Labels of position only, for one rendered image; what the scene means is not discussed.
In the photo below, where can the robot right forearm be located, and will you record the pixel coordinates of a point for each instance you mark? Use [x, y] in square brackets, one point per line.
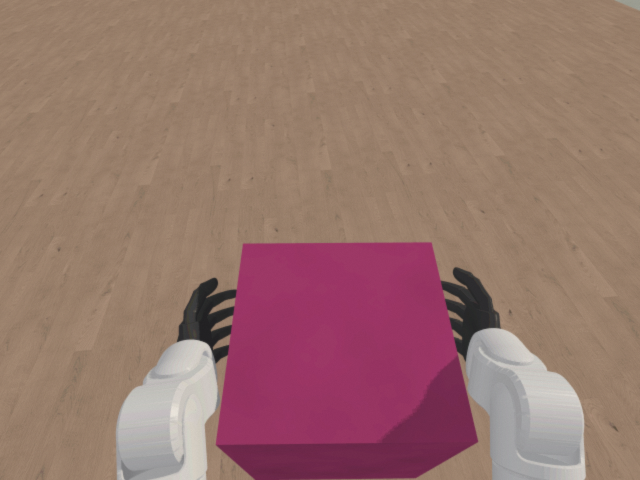
[536, 418]

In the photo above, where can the robot left hand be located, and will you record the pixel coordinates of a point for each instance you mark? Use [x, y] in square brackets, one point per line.
[197, 324]

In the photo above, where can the robot left forearm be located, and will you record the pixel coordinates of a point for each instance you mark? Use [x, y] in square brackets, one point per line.
[160, 432]

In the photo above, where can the carton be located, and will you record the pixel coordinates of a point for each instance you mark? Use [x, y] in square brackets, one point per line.
[342, 364]

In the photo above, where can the robot right hand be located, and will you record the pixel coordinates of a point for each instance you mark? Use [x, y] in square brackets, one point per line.
[477, 313]

